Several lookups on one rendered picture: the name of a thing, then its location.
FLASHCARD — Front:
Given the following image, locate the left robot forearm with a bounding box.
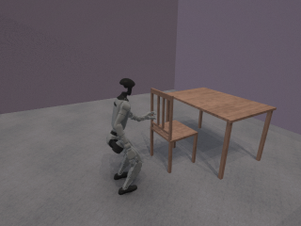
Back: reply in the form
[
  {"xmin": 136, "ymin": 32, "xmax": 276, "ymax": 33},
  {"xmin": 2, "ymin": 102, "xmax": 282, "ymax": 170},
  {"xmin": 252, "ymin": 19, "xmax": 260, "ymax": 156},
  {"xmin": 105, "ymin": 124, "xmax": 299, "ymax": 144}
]
[{"xmin": 130, "ymin": 113, "xmax": 147, "ymax": 122}]

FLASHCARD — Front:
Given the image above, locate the robot left hand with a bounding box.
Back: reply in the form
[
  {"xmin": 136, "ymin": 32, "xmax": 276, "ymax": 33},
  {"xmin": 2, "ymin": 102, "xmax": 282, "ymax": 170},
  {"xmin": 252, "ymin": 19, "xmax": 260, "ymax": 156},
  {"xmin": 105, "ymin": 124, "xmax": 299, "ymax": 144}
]
[{"xmin": 145, "ymin": 111, "xmax": 156, "ymax": 120}]

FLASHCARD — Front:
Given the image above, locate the right robot forearm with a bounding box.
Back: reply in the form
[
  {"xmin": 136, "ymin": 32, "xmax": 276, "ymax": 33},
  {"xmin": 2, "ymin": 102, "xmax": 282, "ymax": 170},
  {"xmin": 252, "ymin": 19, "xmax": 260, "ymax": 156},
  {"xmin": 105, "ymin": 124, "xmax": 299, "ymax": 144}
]
[{"xmin": 116, "ymin": 124, "xmax": 132, "ymax": 152}]

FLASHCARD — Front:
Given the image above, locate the robot right shin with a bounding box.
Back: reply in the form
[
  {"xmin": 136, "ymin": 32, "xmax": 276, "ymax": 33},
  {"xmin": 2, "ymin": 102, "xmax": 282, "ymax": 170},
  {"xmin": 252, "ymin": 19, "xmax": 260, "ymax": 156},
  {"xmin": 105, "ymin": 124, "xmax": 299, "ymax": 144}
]
[{"xmin": 123, "ymin": 161, "xmax": 144, "ymax": 190}]

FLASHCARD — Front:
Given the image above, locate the robot right hand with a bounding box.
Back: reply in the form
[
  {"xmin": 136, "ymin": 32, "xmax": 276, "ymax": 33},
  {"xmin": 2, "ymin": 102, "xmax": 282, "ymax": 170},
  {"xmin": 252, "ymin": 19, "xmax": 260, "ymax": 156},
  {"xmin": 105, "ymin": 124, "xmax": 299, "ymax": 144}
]
[{"xmin": 126, "ymin": 149, "xmax": 139, "ymax": 166}]

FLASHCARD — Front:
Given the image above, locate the chair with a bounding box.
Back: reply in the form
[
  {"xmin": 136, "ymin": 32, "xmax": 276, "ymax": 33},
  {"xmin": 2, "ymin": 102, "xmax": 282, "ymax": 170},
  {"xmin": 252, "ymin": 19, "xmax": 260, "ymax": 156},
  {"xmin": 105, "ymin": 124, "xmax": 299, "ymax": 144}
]
[{"xmin": 150, "ymin": 88, "xmax": 198, "ymax": 173}]

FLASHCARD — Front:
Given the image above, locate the table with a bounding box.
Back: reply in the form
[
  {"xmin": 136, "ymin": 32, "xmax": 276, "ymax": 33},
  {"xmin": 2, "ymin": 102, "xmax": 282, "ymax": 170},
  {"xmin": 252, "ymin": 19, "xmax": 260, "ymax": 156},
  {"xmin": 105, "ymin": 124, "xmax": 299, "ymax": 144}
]
[{"xmin": 166, "ymin": 87, "xmax": 277, "ymax": 180}]

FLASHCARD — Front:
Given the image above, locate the robot right upper arm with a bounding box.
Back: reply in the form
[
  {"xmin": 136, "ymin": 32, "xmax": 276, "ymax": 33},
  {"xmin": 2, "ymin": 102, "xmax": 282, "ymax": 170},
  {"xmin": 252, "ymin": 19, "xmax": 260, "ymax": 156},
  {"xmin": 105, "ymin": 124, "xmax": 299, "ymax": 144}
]
[{"xmin": 113, "ymin": 101, "xmax": 131, "ymax": 130}]

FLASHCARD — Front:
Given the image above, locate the robot left foot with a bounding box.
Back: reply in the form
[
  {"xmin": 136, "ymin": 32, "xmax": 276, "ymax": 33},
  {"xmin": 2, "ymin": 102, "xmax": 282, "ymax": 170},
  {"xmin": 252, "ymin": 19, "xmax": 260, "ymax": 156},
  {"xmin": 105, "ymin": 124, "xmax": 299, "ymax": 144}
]
[{"xmin": 114, "ymin": 171, "xmax": 128, "ymax": 180}]

